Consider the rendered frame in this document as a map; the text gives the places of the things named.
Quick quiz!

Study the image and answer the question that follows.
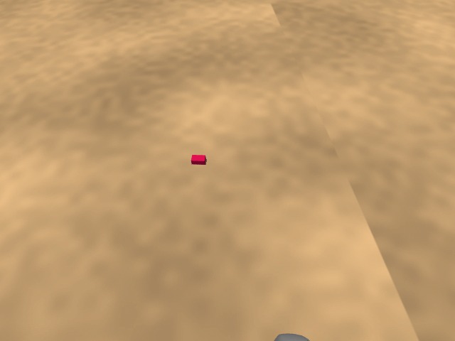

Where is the small box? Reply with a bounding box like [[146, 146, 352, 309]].
[[191, 155, 206, 165]]

